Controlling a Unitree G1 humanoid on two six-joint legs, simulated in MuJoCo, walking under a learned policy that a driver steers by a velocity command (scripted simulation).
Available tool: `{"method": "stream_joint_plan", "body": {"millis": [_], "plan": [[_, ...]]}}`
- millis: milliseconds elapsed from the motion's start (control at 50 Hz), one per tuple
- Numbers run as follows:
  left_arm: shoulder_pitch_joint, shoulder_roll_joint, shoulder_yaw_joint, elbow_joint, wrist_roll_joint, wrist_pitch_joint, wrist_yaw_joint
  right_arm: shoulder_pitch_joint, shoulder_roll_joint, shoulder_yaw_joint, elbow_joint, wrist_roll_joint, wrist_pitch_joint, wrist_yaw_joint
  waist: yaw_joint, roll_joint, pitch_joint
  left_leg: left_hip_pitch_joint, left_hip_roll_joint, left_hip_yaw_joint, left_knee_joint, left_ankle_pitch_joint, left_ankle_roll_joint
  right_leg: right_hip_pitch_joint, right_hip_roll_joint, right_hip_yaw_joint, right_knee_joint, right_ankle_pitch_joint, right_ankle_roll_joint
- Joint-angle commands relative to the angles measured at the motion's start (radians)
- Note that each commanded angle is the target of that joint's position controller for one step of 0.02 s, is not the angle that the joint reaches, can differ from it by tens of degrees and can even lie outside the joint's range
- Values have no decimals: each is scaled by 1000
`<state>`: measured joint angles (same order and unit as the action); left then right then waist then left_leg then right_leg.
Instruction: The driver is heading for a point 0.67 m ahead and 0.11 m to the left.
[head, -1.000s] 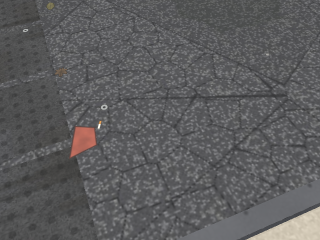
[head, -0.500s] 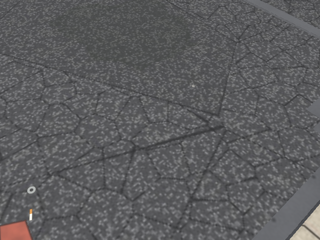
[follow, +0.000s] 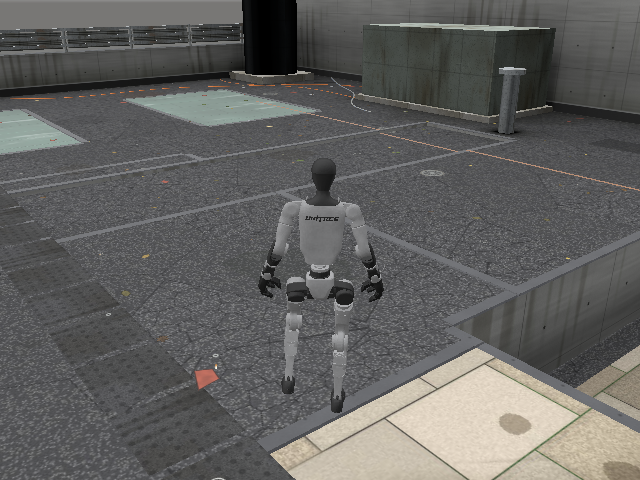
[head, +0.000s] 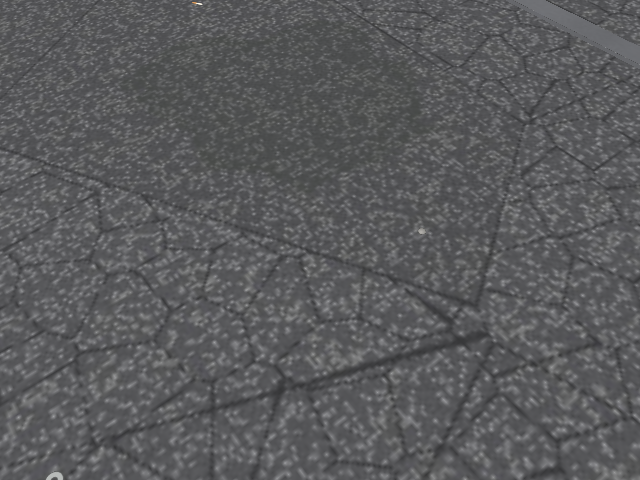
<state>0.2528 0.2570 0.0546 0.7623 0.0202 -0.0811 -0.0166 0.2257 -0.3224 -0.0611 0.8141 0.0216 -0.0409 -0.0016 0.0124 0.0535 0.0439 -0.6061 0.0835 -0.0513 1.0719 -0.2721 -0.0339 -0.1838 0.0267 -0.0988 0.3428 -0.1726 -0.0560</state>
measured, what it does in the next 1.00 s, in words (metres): walks ahead, turning left: left foot, then right foot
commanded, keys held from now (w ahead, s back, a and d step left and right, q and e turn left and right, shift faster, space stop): q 0.44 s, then no key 0.56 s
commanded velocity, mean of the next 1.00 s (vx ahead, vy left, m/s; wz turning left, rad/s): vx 0.07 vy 0.00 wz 0.32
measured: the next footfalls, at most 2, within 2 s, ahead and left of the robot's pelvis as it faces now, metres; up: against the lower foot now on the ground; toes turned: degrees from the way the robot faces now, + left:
left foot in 0.24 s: +0.21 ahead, +0.13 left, +0.00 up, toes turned +15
right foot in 0.68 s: +0.27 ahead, -0.11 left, +0.00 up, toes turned +21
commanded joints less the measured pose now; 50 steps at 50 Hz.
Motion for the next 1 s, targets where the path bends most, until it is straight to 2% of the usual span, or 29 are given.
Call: {"method": "stream_joint_plan", "body": {"millis": [20,80,140,200,220,240,260,280,300,320,340,360,400,420,500,600,640,660,680,700,720,740,780,800,840,860,880,900,1000], "plan": [[-115,130,32,-62,4,-23,22,68,-25,-9,-48,-12,12,-1,-56,-140,-42,51,17,-2,-126,159,-21,-33,-243,30,-139,587,-141],[-85,157,38,-38,-3,-3,43,-35,-2,1,-94,-16,8,24,-8,-125,-52,89,0,40,-323,308,-7,18,-240,-27,-124,574,-129],[-68,183,48,-16,-21,22,51,-73,-27,-9,-137,-17,14,47,3,-118,-63,75,-6,49,-402,265,20,117,-286,-24,-64,572,-122],[-87,200,58,-13,-43,49,61,-59,-60,-26,-167,-22,21,63,-19,-127,-68,100,-38,86,-446,127,67,164,-308,-24,73,639,-93],[-99,198,60,-16,-50,58,66,-7,-73,-36,-161,-22,19,63,-49,-118,-91,173,-71,111,-502,138,90,155,-285,-42,177,682,-69],[-78,179,54,-13,-47,63,67,81,-114,-57,-142,-24,14,53,-84,-65,-143,315,-110,114,-591,276,124,121,-221,-71,347,644,-25],[-38,153,42,-30,-11,58,63,139,-219,-85,-152,-28,15,27,-93,116,-217,533,54,-134,-600,783,202,-77,-130,-91,631,291,55],[49,81,15,-54,20,53,46,104,-282,-87,-182,-47,16,20,-7,264,-342,783,289,-545,-605,961,438,-397,67,19,946,-539,120],[-5,149,27,-32,-4,51,30,93,-198,-68,-207,-37,19,25,-75,101,-427,766,264,-531,-659,761,434,-420,25,204,1015,-513,104],[-66,163,32,-53,-33,56,27,27,-164,-58,-221,-28,18,25,-60,51,-320,672,228,-432,-683,612,388,-467,-4,200,1000,-434,89],[-90,151,32,-46,-26,64,37,-16,-133,-52,-221,-10,24,20,-38,-31,-232,572,179,-370,-709,456,331,-478,-38,192,928,-369,89],[-108,159,37,-48,-15,74,48,-53,-114,-45,-228,-3,34,11,-22,-29,-175,470,148,-333,-735,354,301,-455,-58,191,849,-316,94],[-89,143,36,-47,-14,85,53,-80,-121,-47,-245,-25,45,-1,8,41,-155,352,90,-296,-766,298,278,-357,-38,175,748,-253,105],[-79,129,33,-41,-15,85,55,-77,-128,-51,-249,-30,48,-7,9,55,-163,344,80,-285,-765,315,279,-337,-28,172,694,-244,114],[-79,110,22,-27,-18,85,58,-71,-137,-57,-254,-25,56,-29,-10,65,-207,336,71,-267,-746,242,266,-271,-33,173,540,-169,141],[-103,118,23,-36,-22,76,44,-71,-113,-41,-245,-34,70,-21,-38,106,-168,313,75,-317,-733,80,249,-197,-40,155,390,-159,126],[-68,104,21,-26,-20,63,33,-87,-94,-29,-241,-27,75,-18,-12,100,-156,301,60,-320,-691,82,220,-107,-33,129,215,-74,97],[-55,103,20,-21,-13,58,27,-67,-74,-20,-230,-25,75,-18,-2,83,-145,281,33,-303,-667,63,185,-41,-40,129,101,0,75],[-48,150,26,-29,8,53,26,-27,-44,-10,-220,-32,71,-17,-19,-1,-135,235,-21,-253,-588,-4,126,12,-148,238,30,47,34],[-94,226,41,-29,20,55,31,21,-19,-6,-230,-36,61,-11,-98,-220,-105,183,-151,-99,-498,-119,65,-21,-271,389,0,119,-62],[-125,158,24,-38,26,55,29,-31,-57,-13,-235,-46,53,-13,-62,-269,-94,233,-136,-67,-452,-158,32,-110,-321,453,-43,68,-128],[-161,131,15,-49,20,50,29,-55,-80,-23,-231,-42,52,-14,-58,-244,-83,272,-119,-61,-433,-122,22,-121,-292,422,-37,41,-121],[-157,142,15,-38,-5,44,30,-77,-46,-17,-219,-48,61,-16,-43,-229,-78,315,-106,-46,-509,-8,12,-93,-225,346,-3,30,-67],[-144,136,11,-28,-8,40,31,-78,-29,-12,-216,-49,65,-14,-44,-226,-79,352,-91,-53,-552,50,11,-89,-208,321,14,51,-47],[-105,119,3,-15,-2,37,26,-75,-25,-6,-214,-44,69,-12,-33,-191,-90,420,-69,-68,-588,180,21,-88,-161,279,49,46,-8],[-63,119,2,-11,-1,35,23,-74,-53,-13,-202,-40,72,-13,-4,-142,-93,429,-72,-72,-566,172,37,-107,-133,253,37,-4,9],[-80,129,1,-8,-3,36,22,-57,-46,-15,-196,-38,71,-11,-22,-134,-80,404,-76,-73,-569,154,45,-91,-122,231,46,-38,17],[-94,124,0,-11,-5,38,22,-57,-33,-11,-189,-40,69,-10,-23,-119,-71,396,-72,-75,-580,155,45,-87,-114,220,60,-46,21],[-90,107,-6,4,-10,46,25,-54,-31,-11,-160,-38,56,-17,-6,-36,-75,394,-61,-91,-595,225,36,-50,-89,183,101,16,19]]}}
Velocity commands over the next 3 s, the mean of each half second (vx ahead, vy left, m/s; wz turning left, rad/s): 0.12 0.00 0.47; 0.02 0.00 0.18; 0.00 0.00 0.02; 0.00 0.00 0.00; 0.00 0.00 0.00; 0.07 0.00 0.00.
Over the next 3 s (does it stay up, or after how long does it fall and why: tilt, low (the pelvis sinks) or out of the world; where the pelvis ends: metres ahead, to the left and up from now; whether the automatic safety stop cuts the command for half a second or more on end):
stays up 0.24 0.00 -0.01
